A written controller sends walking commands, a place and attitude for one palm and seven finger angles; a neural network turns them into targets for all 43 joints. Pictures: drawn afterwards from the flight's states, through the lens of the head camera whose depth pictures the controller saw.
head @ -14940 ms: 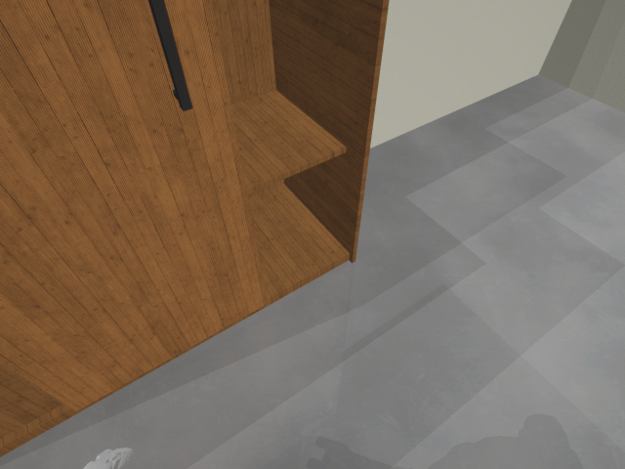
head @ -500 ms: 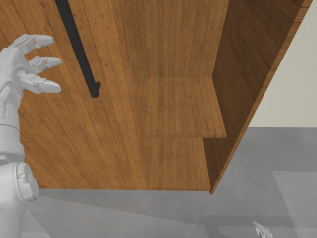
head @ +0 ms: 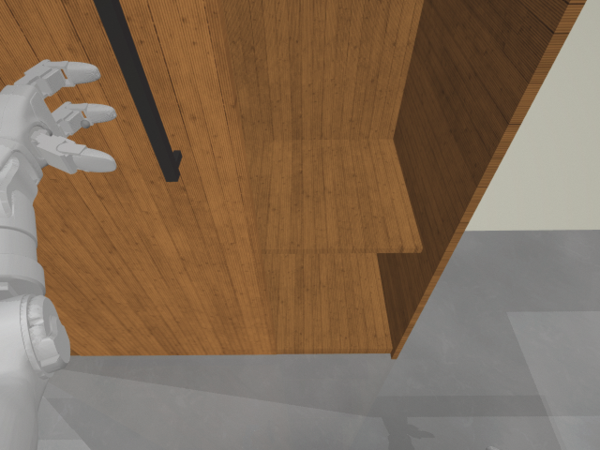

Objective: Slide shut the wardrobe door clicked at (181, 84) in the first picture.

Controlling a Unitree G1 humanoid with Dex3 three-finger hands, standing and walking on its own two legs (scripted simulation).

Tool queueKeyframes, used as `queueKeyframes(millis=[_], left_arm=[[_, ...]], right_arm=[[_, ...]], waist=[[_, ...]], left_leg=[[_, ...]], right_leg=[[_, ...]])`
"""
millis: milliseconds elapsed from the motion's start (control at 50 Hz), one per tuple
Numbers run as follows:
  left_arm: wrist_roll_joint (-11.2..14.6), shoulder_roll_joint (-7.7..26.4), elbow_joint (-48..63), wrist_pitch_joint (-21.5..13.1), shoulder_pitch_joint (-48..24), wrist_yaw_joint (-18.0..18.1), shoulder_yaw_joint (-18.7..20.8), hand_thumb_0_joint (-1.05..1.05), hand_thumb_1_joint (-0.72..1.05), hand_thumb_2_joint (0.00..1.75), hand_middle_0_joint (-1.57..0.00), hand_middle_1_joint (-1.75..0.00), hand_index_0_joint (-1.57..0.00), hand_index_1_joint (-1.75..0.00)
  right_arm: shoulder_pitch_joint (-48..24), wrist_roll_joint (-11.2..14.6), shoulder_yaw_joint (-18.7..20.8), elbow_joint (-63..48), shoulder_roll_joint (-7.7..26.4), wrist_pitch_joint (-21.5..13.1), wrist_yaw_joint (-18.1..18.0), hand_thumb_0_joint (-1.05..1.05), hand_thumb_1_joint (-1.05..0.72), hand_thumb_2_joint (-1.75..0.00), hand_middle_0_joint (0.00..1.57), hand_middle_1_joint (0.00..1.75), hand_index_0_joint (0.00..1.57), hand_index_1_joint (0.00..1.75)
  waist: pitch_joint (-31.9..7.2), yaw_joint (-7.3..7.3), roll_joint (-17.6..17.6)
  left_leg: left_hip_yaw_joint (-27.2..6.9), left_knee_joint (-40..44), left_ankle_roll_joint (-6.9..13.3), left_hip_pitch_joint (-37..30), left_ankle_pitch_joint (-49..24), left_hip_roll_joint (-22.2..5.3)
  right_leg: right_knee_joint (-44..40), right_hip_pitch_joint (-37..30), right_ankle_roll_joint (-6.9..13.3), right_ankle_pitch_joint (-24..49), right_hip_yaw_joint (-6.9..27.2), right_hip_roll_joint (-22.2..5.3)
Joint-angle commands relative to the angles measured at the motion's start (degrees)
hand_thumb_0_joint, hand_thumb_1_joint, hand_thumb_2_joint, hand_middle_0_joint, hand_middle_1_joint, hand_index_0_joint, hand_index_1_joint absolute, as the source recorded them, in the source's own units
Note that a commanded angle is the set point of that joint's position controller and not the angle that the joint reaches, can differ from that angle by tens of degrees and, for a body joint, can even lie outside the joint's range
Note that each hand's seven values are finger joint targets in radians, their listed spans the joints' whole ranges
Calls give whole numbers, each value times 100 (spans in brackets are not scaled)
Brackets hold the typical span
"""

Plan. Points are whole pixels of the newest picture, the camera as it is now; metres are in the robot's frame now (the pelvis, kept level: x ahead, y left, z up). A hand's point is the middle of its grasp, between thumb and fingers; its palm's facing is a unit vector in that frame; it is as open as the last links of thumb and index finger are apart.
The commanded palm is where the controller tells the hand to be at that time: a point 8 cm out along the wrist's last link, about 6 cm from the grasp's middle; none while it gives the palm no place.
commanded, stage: move the hooked fingers beside the handle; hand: left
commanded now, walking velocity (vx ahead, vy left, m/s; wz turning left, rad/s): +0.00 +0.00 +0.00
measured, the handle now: (138, 65) +0.49 +0.18 +0.27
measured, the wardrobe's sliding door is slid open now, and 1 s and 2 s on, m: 0.39 0.39 0.39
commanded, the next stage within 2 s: feel for the door with the fingertips in 0.92 s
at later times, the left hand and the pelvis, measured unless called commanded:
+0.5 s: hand (80, 124) +0.44 +0.25 +0.23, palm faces +0.03 -1.00 -0.06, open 14.0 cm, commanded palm +0.42 +0.29 +0.23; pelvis +0.00 +0.00 +0.00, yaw +1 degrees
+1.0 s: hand (87, 120) +0.44 +0.24 +0.24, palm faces +0.03 -1.00 -0.04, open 13.9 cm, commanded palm +0.42 +0.29 +0.23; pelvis +0.00 -0.01 +0.00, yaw +0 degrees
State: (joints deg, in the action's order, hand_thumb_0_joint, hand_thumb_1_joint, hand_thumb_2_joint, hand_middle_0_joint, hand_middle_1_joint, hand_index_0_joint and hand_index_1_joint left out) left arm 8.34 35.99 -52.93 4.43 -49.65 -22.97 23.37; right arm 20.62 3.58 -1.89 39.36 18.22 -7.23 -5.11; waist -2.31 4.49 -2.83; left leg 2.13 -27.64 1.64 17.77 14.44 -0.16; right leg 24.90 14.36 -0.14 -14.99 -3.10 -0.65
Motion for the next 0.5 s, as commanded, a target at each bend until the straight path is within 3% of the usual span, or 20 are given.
queueKeyframes(millis=[0, 40, 80, 160, 240, 260, 300, 360, 420, 480], left_arm=[[213, 1712, 1678, -592, -3220, 110, 266, 0, -50, 30, -30, -120, -30, -120], [232, 1797, 1659, -613, -3015, 132, 357, 0, -50, 30, -30, -120, -30, -120], [244, 1654, 1796, -583, -3007, 130, 311, 0, -50, 30, -30, -120, -30, -120], [202, 1585, 1232, -402, -2715, 120, 263, 0, -50, 30, -30, -120, -30, -120], [145, 1664, 902, -187, -2265, 60, 275, 0, -50, 30, -30, -120, -30, -120], [165, 1599, 962, -175, -2328, 29, 205, 0, -50, 30, -30, -120, -30, -120], [176, 1641, 959, -203, -2459, -14, 207, 0, -50, 30, -30, -120, -30, -120], [227, 1829, 1454, -467, -2846, -21, 336, 0, -50, 30, -30, -120, -30, -120], [229, 1527, 2049, -686, -3324, 3, 63, 0, -50, 30, -30, -120, -30, -120], [298, 1544, 1690, -577, -3057, 60, 182, 0, -50, 30, -30, -120, -30, -120]], right_arm=[[30, 7, 316, -621, 867, -293, -68, 0, -90, -90, 20, 30, 20, 30], [39, -7, 315, -621, 873, -294, -53, 0, -90, -90, 20, 30, 20, 30], [-47, 10, 305, -657, 846, -327, -44, 0, -90, -90, 20, 30, 20, 30], [-96, 35, 270, -611, 840, -294, -39, 0, -90, -90, 20, 30, 20, 30], [-80, 55, 287, -673, 865, -184, -38, 0, -90, -90, 20, 30, 20, 30], [-134, 66, 270, -718, 862, -179, -35, 0, -90, -90, 20, 30, 20, 30], [-113, 71, 284, -725, 868, -154, -58, 0, -90, -90, 20, 30, 20, 30], [-118, 57, 298, -738, 858, -158, -75, 0, -90, -90, 20, 30, 20, 30], [-150, 26, 277, -741, 807, -267, -85, 0, -90, -90, 20, 30, 20, 30], [-123, 34, 276, -618, 828, -278, -83, 0, -90, -90, 20, 30, 20, 30]], waist=[[-2062, 36, -279], [-2166, -37, -229], [-2187, -42, -301], [-1480, -65, -114], [-1456, -133, 91], [-1440, -113, 40], [-1467, -49, 270], [-1772, -18, 20], [-2138, 49, -640], [-1885, 30, -398]], left_leg=[[-475, 113, 62, -1770, -1912, -88], [-454, 82, 62, -1767, -2108, -98], [-452, 89, 61, -1895, -2218, -90], [-382, 156, 96, -1408, -1841, -59], [-304, 156, 110, -1163, -1731, -40], [-292, 146, 112, -1127, -1680, -17], [-305, 129, 127, -1125, -1644, -31], [-335, 73, 123, -1371, -1727, -35], [-463, 69, 60, -1957, -2039, -54], [-471, 86, 66, -1808, -1946, -66]], right_leg=[[-173, 30, 176, 1763, 45, 135], [-161, -119, 179, 1898, 45, 120], [-151, -98, 168, 2014, 57, 130], [-215, -24, 174, 1880, 50, 122], [-186, -147, 173, 1895, 50, 81], [-174, -140, 159, 1941, 79, 79], [-170, -94, 137, 1922, 76, 86], [-156, -129, 147, 1924, 107, 96], [-156, 22, 183, 1881, 84, 104], [-209, 44, 184, 1827, 58, 126]])
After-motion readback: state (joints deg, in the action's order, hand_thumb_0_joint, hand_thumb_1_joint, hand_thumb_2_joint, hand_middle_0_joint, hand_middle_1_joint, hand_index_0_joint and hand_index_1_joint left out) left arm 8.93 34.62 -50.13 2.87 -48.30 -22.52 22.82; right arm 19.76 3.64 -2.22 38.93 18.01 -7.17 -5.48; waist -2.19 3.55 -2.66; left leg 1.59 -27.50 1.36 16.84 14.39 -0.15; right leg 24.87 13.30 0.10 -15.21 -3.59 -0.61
